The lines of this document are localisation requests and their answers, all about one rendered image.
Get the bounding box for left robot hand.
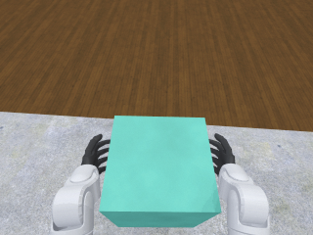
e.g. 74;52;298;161
81;134;111;174

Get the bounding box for right robot forearm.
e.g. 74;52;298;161
218;164;271;235

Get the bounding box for right robot hand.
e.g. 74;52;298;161
208;133;236;176

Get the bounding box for carton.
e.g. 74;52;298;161
99;116;222;228

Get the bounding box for left robot forearm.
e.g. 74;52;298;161
50;164;101;235

